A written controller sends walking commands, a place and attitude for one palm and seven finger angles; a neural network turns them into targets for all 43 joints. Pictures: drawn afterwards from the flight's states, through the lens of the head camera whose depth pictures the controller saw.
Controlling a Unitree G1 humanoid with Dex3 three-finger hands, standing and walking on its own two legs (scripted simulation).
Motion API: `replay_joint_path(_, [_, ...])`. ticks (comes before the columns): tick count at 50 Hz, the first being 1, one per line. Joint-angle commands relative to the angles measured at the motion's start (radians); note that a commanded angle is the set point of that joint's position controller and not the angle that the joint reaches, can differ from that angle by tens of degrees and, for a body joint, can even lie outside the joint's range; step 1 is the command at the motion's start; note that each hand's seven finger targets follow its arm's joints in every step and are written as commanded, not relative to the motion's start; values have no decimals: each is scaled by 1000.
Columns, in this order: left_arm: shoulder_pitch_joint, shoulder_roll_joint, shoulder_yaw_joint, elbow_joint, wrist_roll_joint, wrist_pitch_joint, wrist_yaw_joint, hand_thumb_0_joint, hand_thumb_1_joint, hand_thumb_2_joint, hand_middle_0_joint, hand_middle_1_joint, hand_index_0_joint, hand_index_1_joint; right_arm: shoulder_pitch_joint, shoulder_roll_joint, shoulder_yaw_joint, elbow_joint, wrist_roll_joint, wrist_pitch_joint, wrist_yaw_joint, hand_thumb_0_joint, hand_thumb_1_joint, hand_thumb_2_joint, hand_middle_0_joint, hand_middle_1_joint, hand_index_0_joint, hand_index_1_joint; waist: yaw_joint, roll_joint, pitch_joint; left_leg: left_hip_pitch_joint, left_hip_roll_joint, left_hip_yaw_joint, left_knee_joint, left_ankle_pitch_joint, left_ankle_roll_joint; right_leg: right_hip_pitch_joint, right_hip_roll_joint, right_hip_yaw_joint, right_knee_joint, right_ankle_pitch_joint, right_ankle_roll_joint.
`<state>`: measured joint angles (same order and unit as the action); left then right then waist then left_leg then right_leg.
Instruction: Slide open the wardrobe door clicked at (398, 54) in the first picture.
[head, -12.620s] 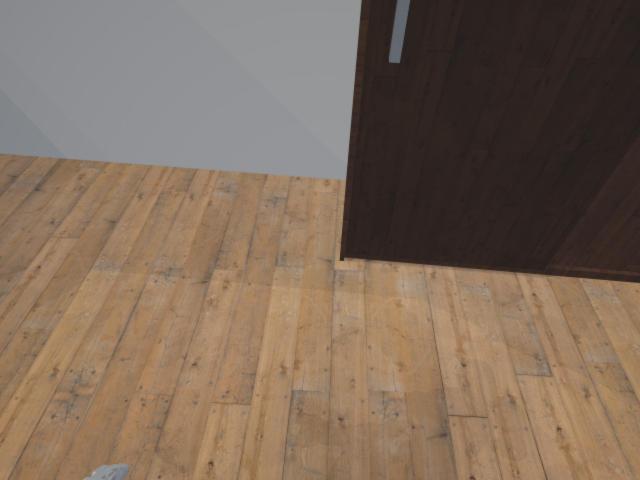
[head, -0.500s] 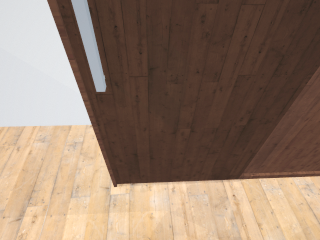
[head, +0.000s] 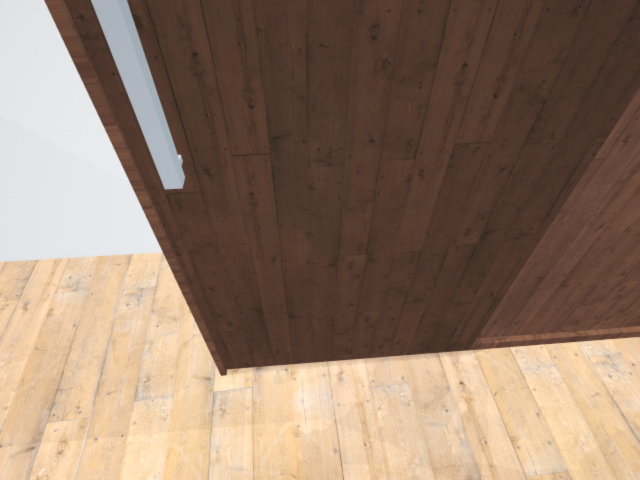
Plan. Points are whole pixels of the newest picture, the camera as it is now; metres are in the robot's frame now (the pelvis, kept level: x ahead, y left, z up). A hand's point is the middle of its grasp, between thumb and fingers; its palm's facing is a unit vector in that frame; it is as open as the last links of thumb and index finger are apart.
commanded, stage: come to a stop and stand still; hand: left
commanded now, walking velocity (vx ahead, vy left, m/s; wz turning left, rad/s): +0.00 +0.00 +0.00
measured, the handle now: (141, 71) +0.53 +0.25 +0.25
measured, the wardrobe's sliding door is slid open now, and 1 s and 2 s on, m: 0.00 0.00 0.00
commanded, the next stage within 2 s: look again from close up in 0.28 s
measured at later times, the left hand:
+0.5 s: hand out of the picture +0.00 +0.16 -0.17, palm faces +0.03 -0.98 -0.19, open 7.4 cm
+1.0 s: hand out of the picture +0.02 +0.19 -0.17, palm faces +0.02 -0.98 -0.20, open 7.4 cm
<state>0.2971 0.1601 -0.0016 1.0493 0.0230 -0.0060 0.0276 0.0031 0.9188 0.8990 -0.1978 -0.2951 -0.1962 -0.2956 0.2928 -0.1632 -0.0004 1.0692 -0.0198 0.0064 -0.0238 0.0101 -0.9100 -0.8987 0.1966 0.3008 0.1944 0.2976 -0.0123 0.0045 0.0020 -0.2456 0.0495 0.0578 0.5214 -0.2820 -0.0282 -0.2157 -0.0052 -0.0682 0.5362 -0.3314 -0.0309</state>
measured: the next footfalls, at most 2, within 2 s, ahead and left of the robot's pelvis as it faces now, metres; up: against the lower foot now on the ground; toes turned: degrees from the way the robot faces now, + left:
none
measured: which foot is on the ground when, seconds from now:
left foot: down 0.00-1.00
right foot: down 0.00-1.00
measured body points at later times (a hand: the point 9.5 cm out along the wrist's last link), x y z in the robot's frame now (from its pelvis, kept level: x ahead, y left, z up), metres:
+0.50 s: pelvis +0.01 -0.01 +0.01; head +0.02 -0.01 +0.45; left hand +0.00 +0.22 -0.15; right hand +0.03 -0.23 -0.15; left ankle -0.01 +0.14 -0.73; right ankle -0.03 -0.10 -0.73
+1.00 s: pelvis +0.01 +0.01 +0.01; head +0.02 +0.01 +0.46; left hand +0.02 +0.24 -0.15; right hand +0.03 -0.22 -0.15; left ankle -0.01 +0.14 -0.73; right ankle -0.03 -0.10 -0.73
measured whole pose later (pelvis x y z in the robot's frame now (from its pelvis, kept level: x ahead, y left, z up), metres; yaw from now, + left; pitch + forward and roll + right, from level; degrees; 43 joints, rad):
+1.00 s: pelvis +0.01 +0.01 +0.01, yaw +0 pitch +0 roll +0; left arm 0.26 0.18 0.00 1.10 0.02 -0.01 0.02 0.00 0.91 0.90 -0.20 -0.30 -0.20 -0.30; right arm 0.24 -0.16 0.02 1.13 -0.01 -0.02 -0.02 0.01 -0.91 -0.90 0.20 0.30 0.20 0.30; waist 0.01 -0.02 0.03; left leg -0.17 0.04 0.06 0.43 -0.25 -0.02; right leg -0.14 -0.01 -0.07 0.44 -0.30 -0.02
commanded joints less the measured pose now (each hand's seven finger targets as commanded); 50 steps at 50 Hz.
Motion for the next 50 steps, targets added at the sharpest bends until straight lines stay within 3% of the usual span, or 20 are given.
replay_joint_path(1, [50,117,20,-29,-10,-26,7,0,900,900,-200,-300,-200,-300,34,-71,-8,-22,3,-30,-5,0,-900,-900,200,300,200,300,8,-3,38,23,51,-45,-73,202,43,-5,-111,110,-130,306,-16])
replay_joint_path(5, [67,117,20,-7,-10,-26,9,0,900,900,-200,-300,-200,-300,24,-74,-6,-7,7,-30,-10,0,-900,-900,200,300,200,300,14,8,42,27,52,-40,-73,206,40,27,-112,114,-140,356,-14])
replay_joint_path(8, [70,118,19,3,-10,-27,10,0,900,900,-200,-300,-200,-300,18,-73,-5,0,7,-27,-10,0,-900,-900,200,300,200,300,12,-28,51,34,50,-32,-78,178,35,24,-118,117,-157,354,-14])
replay_joint_path(15, [66,117,20,9,-9,-28,11,0,900,900,-200,-300,-200,-300,11,-89,-4,14,7,-30,-12,0,-900,-900,200,300,200,300,13,-11,38,62,58,-41,-94,220,37,45,-110,107,-155,379,-13])
replay_joint_path(27, [56,121,22,16,-9,-24,7,0,900,900,-200,-300,-200,-300,-6,-100,-4,20,6,-30,-11,0,-900,-900,200,300,200,300,19,-9,62,55,59,-51,-129,185,41,32,-108,110,-180,267,-13])
replay_joint_path(31, [52,127,23,14,-9,-25,7,0,900,900,-200,-300,-200,-300,-3,-107,-3,22,7,-35,-11,0,-900,-900,200,300,200,300,22,-3,36,65,64,-55,-132,221,45,53,-108,103,-166,294,-13])
replay_joint_path(50, [27,139,27,15,-9,-23,5,0,900,900,-200,-300,-200,-300,-14,-125,-6,26,6,-39,-11,0,-900,-900,200,300,200,300,24,2,38,76,69,-67,-149,254,51,51,-109,98,-165,281,-8])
